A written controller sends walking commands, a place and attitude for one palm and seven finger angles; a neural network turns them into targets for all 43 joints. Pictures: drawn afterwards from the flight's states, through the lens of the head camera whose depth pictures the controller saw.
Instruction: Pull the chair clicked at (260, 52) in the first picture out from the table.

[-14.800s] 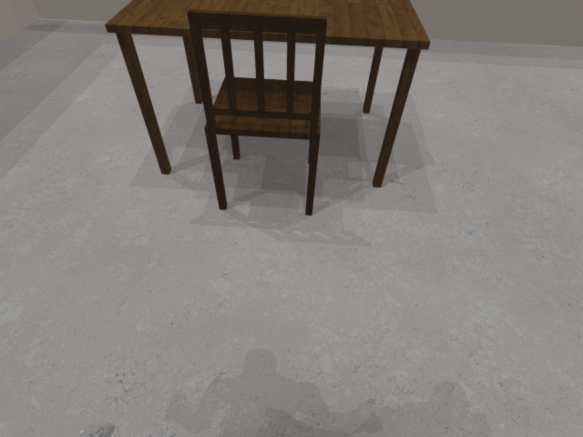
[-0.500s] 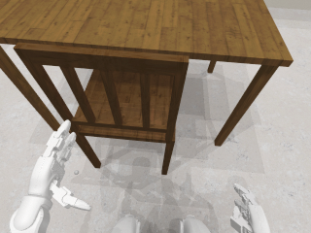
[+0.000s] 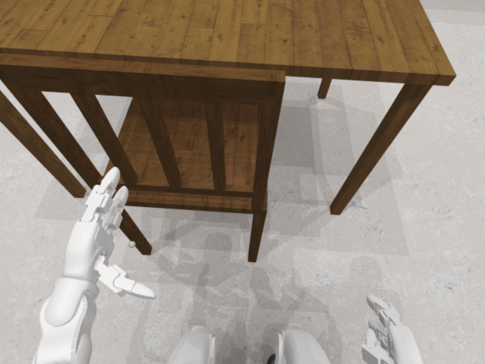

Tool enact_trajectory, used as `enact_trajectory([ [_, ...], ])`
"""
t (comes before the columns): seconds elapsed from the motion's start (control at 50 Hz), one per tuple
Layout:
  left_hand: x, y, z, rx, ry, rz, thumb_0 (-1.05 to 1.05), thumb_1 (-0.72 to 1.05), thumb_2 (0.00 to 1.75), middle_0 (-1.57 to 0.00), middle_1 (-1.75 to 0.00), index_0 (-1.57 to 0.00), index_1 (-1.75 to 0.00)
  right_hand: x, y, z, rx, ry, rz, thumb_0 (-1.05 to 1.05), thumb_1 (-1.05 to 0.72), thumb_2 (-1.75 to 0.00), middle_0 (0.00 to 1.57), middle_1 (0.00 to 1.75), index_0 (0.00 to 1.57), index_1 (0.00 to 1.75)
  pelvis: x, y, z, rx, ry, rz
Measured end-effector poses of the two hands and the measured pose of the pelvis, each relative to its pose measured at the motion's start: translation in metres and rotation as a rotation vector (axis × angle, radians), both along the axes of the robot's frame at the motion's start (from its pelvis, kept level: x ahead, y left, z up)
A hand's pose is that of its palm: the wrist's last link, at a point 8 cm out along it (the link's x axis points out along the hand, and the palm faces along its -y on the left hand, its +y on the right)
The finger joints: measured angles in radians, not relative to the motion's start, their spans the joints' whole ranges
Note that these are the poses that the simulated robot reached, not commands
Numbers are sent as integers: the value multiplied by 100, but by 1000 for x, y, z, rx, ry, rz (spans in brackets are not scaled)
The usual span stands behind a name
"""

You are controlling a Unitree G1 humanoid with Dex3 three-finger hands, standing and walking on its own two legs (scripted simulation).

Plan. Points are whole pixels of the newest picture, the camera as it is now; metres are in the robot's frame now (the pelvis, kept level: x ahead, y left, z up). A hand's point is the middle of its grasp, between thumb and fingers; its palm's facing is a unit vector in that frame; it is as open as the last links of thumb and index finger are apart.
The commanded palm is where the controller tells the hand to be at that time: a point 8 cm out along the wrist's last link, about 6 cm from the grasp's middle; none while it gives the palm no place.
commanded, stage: aim the fingers beside a spindle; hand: left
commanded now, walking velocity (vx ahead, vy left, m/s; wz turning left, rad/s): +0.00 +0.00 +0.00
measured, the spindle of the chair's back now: (164, 147) +0.50 +0.17 +0.00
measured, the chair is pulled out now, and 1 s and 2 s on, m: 0.00 0.00 0.00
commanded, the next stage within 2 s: push the fingers through the gap in 1.36 s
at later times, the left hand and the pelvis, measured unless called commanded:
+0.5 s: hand (152, 222) +0.34 +0.16 +0.01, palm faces -0.07 -1.00 -0.04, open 16.9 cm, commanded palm +0.32 +0.22 +0.01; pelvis -0.01 +0.01 -0.01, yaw +0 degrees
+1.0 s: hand (165, 213) +0.36 +0.15 -0.01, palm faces -0.05 -1.00 -0.05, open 16.9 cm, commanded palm +0.34 +0.21 +0.00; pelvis -0.01 +0.01 -0.02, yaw -1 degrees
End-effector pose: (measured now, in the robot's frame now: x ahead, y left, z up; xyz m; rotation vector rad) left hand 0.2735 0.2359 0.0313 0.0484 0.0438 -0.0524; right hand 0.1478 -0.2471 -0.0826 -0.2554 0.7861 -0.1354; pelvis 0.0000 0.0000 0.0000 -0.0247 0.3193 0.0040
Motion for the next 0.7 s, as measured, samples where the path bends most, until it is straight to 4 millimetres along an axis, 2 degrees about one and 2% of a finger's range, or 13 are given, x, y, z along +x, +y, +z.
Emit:
enact_trajectory([
  [0.32,26,-9,-13,-13,-10,-11,-1,-50,30,-6,-8,-6,-8,-6,5,-13,2,39,5,2,-90,-90,20,30,20,30,-6,4,-9,-2,26,0],
  [0.7,60,-27,-30,-11,-19,-11,-1,-50,30,-6,-8,-6,-8,-31,6,-35,11,153,-27,1,-90,-90,20,30,20,30,-10,8,-20,1,63,-9],
])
